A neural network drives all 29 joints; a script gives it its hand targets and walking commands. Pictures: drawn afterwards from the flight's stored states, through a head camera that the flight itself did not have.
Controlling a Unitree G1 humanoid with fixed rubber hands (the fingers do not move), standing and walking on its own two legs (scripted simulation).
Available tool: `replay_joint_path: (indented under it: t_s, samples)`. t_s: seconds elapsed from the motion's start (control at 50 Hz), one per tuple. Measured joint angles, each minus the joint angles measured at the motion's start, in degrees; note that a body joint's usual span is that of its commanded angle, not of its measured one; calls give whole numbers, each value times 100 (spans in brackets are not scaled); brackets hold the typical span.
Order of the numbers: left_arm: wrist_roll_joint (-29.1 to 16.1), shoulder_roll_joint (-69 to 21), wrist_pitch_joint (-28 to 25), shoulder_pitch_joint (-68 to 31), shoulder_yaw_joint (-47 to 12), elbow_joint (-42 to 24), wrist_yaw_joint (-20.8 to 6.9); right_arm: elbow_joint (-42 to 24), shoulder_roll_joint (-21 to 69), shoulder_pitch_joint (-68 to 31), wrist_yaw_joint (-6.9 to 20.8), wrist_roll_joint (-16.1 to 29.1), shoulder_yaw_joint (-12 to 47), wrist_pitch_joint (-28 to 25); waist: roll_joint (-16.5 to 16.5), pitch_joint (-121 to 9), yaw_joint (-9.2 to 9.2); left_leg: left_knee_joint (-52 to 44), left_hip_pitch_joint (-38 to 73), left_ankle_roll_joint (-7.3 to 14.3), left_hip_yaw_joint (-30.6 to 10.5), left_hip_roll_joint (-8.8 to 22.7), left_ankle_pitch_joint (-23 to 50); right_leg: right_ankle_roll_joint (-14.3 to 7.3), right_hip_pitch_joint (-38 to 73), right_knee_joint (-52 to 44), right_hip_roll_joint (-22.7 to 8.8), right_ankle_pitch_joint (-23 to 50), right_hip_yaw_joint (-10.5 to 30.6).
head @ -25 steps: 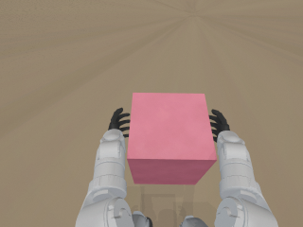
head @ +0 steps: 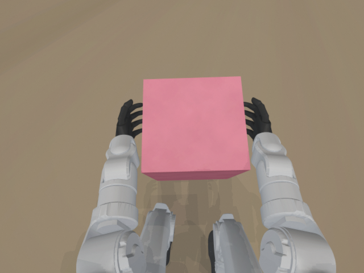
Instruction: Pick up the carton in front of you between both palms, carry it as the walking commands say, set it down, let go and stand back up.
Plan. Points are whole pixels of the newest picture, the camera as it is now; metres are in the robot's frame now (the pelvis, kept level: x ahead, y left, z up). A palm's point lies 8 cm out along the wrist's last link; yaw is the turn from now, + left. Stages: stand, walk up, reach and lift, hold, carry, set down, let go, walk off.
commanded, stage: set down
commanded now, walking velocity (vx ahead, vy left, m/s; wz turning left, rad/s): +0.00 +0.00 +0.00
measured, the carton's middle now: (192, 137) +0.44 +0.03 -0.13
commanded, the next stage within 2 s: none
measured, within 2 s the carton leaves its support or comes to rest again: rests again in 1.44 s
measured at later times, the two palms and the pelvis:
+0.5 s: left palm (128, 146) +0.43 +0.22 -0.23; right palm (227, 140) +0.47 -0.08 -0.23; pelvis -0.02 +0.01 -0.12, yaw -3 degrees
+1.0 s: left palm (134, 151) +0.45 +0.24 -0.38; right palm (214, 140) +0.51 -0.05 -0.37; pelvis -0.04 +0.01 -0.22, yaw -2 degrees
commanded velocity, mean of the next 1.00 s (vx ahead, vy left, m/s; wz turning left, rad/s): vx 0.00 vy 0.00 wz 0.00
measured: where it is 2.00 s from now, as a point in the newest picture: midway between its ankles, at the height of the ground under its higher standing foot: (190, 258)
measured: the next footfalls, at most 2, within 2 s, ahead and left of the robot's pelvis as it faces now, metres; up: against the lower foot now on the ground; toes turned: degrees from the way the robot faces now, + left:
none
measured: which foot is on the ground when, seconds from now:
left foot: down 0.00-1.00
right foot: down 0.00-1.00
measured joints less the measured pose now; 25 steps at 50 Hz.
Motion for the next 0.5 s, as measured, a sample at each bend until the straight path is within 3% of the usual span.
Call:
replay_joint_path:
  t_s: [0.12, 0.22, 0.34, 0.5]
  samples:
    - [51, 193, -28, -248, 228, 288, -217, 76, 97, -152, -224, -67, 51, 32, -20, -210, 111, 445, -704, -60, -66, 20, -144, -52, -693, 443, 44, -151, -83]
    - [-126, 383, -158, -404, 195, 337, -246, 135, 65, -376, -372, 92, 203, -82, -46, -118, 171, 864, -1329, -95, -122, 27, -224, -72, -1297, 839, 77, -235, -152]
    - [-472, 623, -253, -686, 29, 252, -176, 123, -88, -725, -562, 440, 485, -224, -88, 141, 220, 1524, -2120, -106, -169, 33, -330, -37, -2050, 1453, 121, -341, -217]
    - [-706, 830, -177, -1219, -112, 259, 8, 342, -453, -1385, -611, 732, 694, -216, -88, 515, 285, 2396, -2953, -26, -149, 14, -428, 91, -2815, 2273, 142, -471, -236]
